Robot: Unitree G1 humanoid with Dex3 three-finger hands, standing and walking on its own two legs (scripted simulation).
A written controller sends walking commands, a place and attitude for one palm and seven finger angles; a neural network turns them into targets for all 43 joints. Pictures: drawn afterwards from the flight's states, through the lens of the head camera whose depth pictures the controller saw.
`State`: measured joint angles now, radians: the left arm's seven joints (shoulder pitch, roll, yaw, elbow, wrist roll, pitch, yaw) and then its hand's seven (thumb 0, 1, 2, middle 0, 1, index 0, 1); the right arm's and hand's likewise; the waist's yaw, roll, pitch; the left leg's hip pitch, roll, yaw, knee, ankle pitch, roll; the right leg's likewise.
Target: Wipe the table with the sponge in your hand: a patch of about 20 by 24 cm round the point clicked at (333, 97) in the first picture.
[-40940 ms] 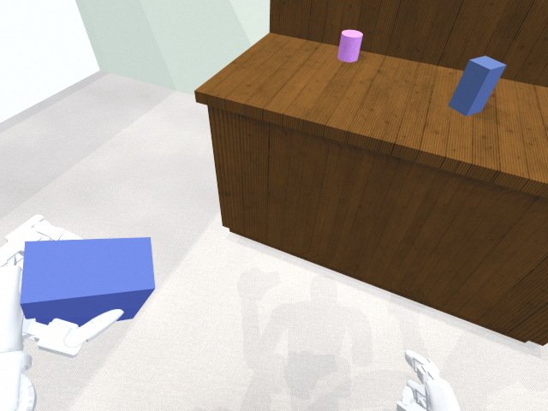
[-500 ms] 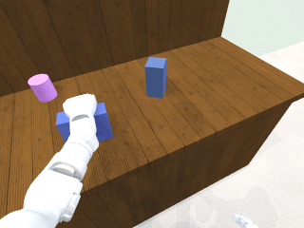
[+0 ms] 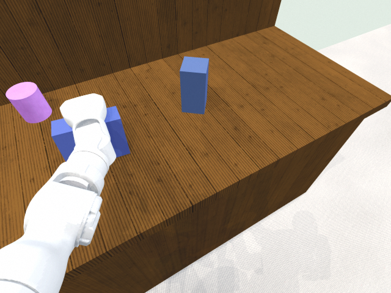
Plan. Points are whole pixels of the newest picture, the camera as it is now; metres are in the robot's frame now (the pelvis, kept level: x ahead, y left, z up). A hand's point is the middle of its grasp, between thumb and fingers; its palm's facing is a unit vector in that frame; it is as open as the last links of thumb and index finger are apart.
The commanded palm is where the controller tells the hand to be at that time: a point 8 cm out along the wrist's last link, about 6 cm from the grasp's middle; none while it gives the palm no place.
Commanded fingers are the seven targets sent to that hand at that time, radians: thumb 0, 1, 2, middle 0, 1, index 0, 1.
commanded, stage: wipe back along the third lane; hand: left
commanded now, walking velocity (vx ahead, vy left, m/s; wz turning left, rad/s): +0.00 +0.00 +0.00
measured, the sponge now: (95, 143) +0.45 +0.22 +0.04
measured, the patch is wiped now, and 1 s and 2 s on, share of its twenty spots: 0.95 0.95 0.95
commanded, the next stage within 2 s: slide back across to the middle lane in 1.64 s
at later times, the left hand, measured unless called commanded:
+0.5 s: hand (94, 138) +0.44 +0.21 +0.07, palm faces -0.02 -0.04 -1.00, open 10.0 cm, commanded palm +0.40 +0.19 +0.11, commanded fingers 0.00 0.10 1.30 -1.20 -1.60 -1.20 -1.60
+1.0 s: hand (100, 157) +0.39 +0.19 +0.07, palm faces +0.00 -0.04 -1.00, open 9.9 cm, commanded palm +0.35 +0.17 +0.11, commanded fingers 0.00 0.10 1.30 -1.20 -1.60 -1.20 -1.60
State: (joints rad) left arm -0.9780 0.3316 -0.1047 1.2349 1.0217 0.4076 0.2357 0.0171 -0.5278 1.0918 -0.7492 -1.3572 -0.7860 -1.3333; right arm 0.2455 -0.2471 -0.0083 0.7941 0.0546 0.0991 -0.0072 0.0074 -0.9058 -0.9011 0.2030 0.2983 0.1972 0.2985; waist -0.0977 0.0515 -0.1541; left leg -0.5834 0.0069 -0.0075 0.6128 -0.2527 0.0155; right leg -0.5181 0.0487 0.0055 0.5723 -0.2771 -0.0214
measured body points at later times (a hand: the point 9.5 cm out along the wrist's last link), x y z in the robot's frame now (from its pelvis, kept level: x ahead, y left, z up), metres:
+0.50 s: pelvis +0.02 +0.01 +0.00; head +0.03 +0.00 +0.45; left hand +0.44 +0.21 +0.12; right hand +0.17 -0.22 -0.12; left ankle +0.02 +0.11 -0.73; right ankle -0.01 -0.11 -0.73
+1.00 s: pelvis +0.03 +0.00 +0.01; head +0.01 -0.03 +0.46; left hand +0.38 +0.19 +0.12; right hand +0.26 -0.22 -0.08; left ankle +0.02 +0.11 -0.73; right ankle -0.01 -0.11 -0.73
